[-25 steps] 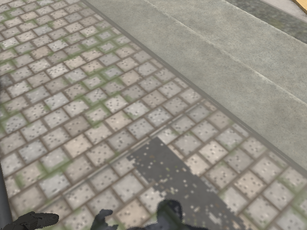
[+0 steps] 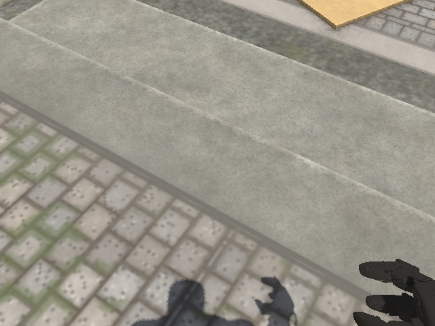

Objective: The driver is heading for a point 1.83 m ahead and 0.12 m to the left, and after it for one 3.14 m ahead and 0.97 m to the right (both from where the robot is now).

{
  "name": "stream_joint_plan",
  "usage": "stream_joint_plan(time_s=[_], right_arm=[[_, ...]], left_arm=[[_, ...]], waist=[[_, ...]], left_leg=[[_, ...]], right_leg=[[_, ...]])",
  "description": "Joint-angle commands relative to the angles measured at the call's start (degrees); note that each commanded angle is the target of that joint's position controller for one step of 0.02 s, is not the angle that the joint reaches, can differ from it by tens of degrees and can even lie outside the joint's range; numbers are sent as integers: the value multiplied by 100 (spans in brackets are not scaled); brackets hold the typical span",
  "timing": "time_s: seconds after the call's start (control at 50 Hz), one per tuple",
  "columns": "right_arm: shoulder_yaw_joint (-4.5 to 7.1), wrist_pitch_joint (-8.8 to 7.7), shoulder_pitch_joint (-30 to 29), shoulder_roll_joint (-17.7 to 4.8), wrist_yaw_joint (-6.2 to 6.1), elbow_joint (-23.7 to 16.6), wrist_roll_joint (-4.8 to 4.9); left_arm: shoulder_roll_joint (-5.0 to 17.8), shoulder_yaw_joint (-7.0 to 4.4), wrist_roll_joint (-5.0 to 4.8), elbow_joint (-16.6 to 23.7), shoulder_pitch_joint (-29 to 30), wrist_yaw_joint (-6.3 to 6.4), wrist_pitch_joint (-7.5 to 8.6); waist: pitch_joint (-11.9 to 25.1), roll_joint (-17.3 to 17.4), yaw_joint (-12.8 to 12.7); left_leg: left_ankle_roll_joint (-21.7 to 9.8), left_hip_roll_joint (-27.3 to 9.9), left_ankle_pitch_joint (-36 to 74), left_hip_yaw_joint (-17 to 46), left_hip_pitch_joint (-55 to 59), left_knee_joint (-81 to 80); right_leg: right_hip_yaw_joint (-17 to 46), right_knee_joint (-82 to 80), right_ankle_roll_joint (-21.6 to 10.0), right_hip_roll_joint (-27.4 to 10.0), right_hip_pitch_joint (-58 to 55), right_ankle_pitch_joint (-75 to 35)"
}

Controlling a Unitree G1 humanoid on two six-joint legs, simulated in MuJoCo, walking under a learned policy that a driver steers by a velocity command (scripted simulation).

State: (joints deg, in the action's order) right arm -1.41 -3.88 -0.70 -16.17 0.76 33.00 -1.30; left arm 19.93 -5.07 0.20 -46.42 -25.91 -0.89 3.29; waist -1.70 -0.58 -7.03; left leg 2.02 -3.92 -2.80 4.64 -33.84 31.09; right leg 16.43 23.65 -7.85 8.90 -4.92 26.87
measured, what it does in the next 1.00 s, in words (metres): walks ahead, turning left: left foot, then right foot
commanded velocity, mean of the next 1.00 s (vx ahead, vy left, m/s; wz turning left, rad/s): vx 0.35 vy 0.00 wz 0.21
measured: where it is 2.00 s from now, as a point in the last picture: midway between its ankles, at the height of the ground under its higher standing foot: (237, 319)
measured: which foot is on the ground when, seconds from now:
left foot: up 0.00-0.00, down 0.02-0.40, up 0.42-0.84, down 0.86-1.00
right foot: down 0.00-0.02, up 0.04-0.38, down 0.40-0.84, up 0.86-1.00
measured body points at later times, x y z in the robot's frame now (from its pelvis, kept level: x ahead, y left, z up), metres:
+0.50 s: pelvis +0.35 +0.01 +0.01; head +0.40 -0.01 +0.45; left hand +0.60 +0.18 -0.08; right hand +0.29 -0.24 -0.14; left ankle +0.23 +0.17 -0.63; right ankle +0.45 -0.08 -0.72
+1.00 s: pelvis +0.40 +0.05 +0.01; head +0.43 +0.09 +0.46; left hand +0.45 +0.35 -0.11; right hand +0.62 -0.19 -0.07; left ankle +0.41 +0.14 -0.72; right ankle +0.45 -0.09 -0.65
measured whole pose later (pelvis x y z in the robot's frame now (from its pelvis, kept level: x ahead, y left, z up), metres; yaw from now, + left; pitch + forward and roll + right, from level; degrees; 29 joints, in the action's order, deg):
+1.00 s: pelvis +0.40 +0.05 +0.01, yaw +18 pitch +1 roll -2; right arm 4.3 4.4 12.1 -17.5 0.3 37.3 -0.6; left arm 16.9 -3.3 1.8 -39.7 -10.5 1.0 -2.4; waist -3.3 -2.3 0.0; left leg -3.8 3.1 -13.6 1.7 -19.3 32.2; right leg -0.7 61.5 3.7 -2.6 30.4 23.9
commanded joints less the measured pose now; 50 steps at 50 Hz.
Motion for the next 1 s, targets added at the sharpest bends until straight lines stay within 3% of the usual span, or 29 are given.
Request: stream_joint_plan(time_s=[0.02, 0.04, 0.06, 0.08, 0.1, 0.12, 0.16, 0.2, 0.22, 0.28, 0.34, 0.38, 0.4, 0.42, 0.44, 0.46, 0.5, 0.54, 0.62, 0.68, 0.8, 0.82, 0.84, 0.86, 0.88, 0.9, 0.94, 0.96, 1.0], right_arm=[[633, -64, 3062, -1454, -283, 424, -60], [722, -89, 3584, -1880, -344, 521, -315], [774, -68, 2726, -1931, -265, 398, -281], [667, -34, 1973, -1236, -223, 234, -217], [585, -16, 1785, -888, -183, 302, -177], [549, -22, 1809, -747, -153, 445, -200], [451, -156, 2065, -509, -119, 815, -147], [437, -315, 2229, -525, -5, 1032, -8], [444, -351, 2184, -587, 31, 1082, 34], [423, -338, 1741, -636, 65, 1100, 67], [477, -251, 2168, -934, 69, 1384, 188], [486, -167, 2285, -1007, 16, 1476, 241], [473, -153, 2457, -961, 0, 1452, 272], [394, -109, 2852, -533, -20, 1261, 286], [389, 64, 3661, -446, -171, 1312, 471], [512, 184, 3457, -832, -232, 1410, 304], [545, 311, 2792, -678, -188, 1290, 137], [571, 523, 2748, -479, -103, 1261, 16], [633, 771, 2425, -258, -56, 969, 43], [594, 872, 1887, -175, 75, 670, 38], [642, 893, 1217, -397, 216, 202, 80], [664, 859, 1331, -422, 209, 214, 71], [722, 787, 1687, -596, 162, 349, 28], [848, 691, 1831, -1270, 37, 307, 7], [1023, 671, 1960, -1890, -4, 132, -5], [1042, 702, 2189, -1718, -39, 239, 26], [907, 773, 1332, -1278, -103, 98, 42], [867, 785, 1017, -1123, -117, -18, 83], [742, 740, 969, -815, -87, -38, 107]], left_arm=[[898, -189, 81, 566, 987, -2, 161], [-124, 76, -10, 856, 932, 26, 204], [0, 172, -139, 1080, 419, 34, 163], [359, 140, 49, 846, 783, 48, 51], [411, 135, 158, 845, 1038, -37, 2], [348, 148, 214, 860, 1240, -131, -43], [101, 217, 248, 979, 1410, -227, -156], [1, 261, 259, 1109, 1573, -201, -213], [-1, 283, 269, 1210, 1739, -198, -199], [-185, 442, 191, 1314, 2110, -329, -128], [-86, 452, 241, 1157, 2068, -337, -83], [119, 391, 379, 750, 1204, -192, 7], [334, 344, 481, 618, 843, -106, 78], [765, 276, 567, 688, 493, -15, 113], [804, 199, 225, 872, 534, 20, 45], [601, 181, -16, 980, 863, 75, -57], [-18, 357, 4, 956, 1482, 180, -104], [-105, 368, 31, 894, 1562, 289, -109], [-83, 291, 126, 909, 1772, 314, -45], [-99, 265, 179, 920, 1878, 315, -90], [370, 29, 147, 884, 1507, 194, -269], [410, -3, 120, 867, 1483, 173, -316], [354, -30, 143, 778, 1215, 141, -383], [50, 26, 159, 851, 933, 92, -474], [0, 98, 196, 1309, 1507, 164, -586], [112, 99, 181, 1339, 1792, 207, -626], [108, 87, 81, 1194, 1680, 230, -519], [196, 55, 163, 1120, 1584, 223, -482], [218, 41, 164, 849, 1190, 182, -516]], waist=[[1610, 215, 2045], [1997, 1840, 1885], [2203, 2714, 1133], [1306, 1465, 1111], [792, 767, 1055], [532, 457, 1000], [-2, 523, 819], [-53, 513, 693], [-29, 574, 650], [41, 793, 547], [137, 716, 497], [446, 438, 119], [774, 199, 20], [1679, -974, 106], [3110, -1369, 315], [2927, -609, 321], [1363, -353, 632], [774, -553, 827], [765, -550, 1048], [582, -764, 1002], [505, -695, 714], [496, -504, 797], [475, 142, 884], [169, 1929, 795], [97, 1964, 1027], [269, 1243, 1176], [82, 959, 743], [226, 1006, 668], [746, 665, 619]], left_leg=[[-204, -165, -1654, 74, 4825, 236], [-396, -1800, -4019, 2448, 5874, -634], [-774, -2356, -4792, 5041, 5584, -1831], [-867, -2009, -5109, 4202, 4701, -1826], [-867, -1705, -4140, 3112, 3965, -1694], [-795, -1417, -3239, 2371, 3476, -1687], [-868, -1188, -655, 1332, 2837, -1642], [-906, -1194, 2362, 557, 2830, -1522], [-892, -1086, 3098, 151, 2773, -1583], [-665, -460, 2942, -902, 1983, -1863], [-724, -579, 3150, -546, 2169, -1658], [-558, -394, 3463, -479, 2464, -366], [-452, -110, 2446, -489, 2086, 651], [-287, 451, -1442, -791, 1172, 2700], [-315, 838, -3688, -142, 763, 4344], [-327, 615, -3315, 53, 629, 4556], [-207, 250, -2694, -192, 253, 4101], [-39, 197, -2308, -346, 593, 3961], [7, 120, -1888, -471, 639, 3782], [-80, -55, -1264, -596, 860, 2636], [-344, 150, -1723, -1093, 1628, 995], [-426, 246, -1586, -1118, 1948, 487], [-546, 225, -1280, -662, 2387, -200], [-890, -1108, 137, 1403, 2560, -1173], [-1850, -1820, 1338, 2995, 2446, -1344], [-2020, -1634, 884, 2585, 2546, -1350], [-1579, -797, 107, 1648, 2261, -1278], [-1467, -546, 422, 1431, 2251, -1171], [-1463, -549, 1595, 1007, 2515, -974]], right_leg=[[206, 3270, -8, -523, 2441, -4363], [-373, 5159, 49, 94, 4068, 197], [-696, 5892, 20, -125, 4901, 83], [-876, 5936, 22, -608, 5042, -622], [-1021, 5603, 76, -832, 4890, -1004], [-1044, 5354, 125, -965, 4701, -1094], [-978, 5007, 292, -1058, 4563, -904], [-1054, 4527, 429, -908, 4601, -875], [-1161, 4046, 484, -832, 4511, -1094], [-1682, 1712, 507, -687, 3022, -2448], [-1814, 993, 355, -566, 2037, -2989], [-1704, 386, 175, -576, 1184, -3476], [-1462, 303, 143, -1024, 387, -4606], [-133, 1005, -225, -2861, -930, -8307], [879, 1260, -961, -3918, -1706, -9996], [387, 980, -933, -3553, -1010, -8882], [-384, 264, -564, -2942, 387, -6763], [-969, -247, -454, -2686, 1407, -6048], [-1559, -603, -604, -2762, 1998, -4756], [-2104, -685, -349, -2619, 2261, -3239], [-2410, -72, 61, -3023, 2031, -1868], [-2571, 326, 276, -2927, 2116, -1497], [-2776, 1168, 615, -2640, 2402, -849], [-3276, 2912, 1106, -1881, 3466, 809], [-2223, 3798, 1317, -1001, 4574, 1463], [-1663, 4246, 1294, -1149, 4629, 1080], [-1419, 3943, 1195, -1253, 4427, -157], [-1488, 3962, 1172, -1182, 4255, -477], [-1605, 4081, 1152, -1076, 3865, -594]])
